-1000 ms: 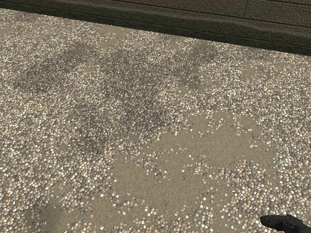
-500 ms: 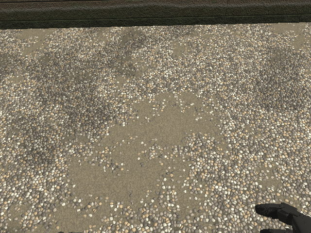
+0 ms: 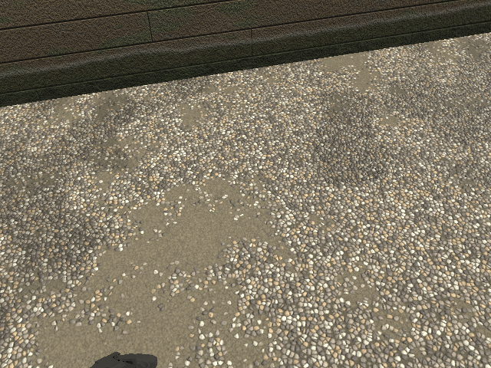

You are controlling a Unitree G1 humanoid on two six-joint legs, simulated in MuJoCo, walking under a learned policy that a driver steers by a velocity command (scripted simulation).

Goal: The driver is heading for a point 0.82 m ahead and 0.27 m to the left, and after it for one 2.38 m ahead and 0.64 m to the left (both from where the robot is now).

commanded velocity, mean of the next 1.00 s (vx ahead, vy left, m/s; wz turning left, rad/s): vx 0.28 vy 0.00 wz -0.04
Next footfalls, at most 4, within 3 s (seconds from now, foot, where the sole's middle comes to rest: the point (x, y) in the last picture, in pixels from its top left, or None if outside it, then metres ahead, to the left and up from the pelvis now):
none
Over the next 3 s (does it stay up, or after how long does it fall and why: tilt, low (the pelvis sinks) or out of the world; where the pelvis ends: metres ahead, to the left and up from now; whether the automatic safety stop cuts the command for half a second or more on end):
stays up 0.04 0.00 0.00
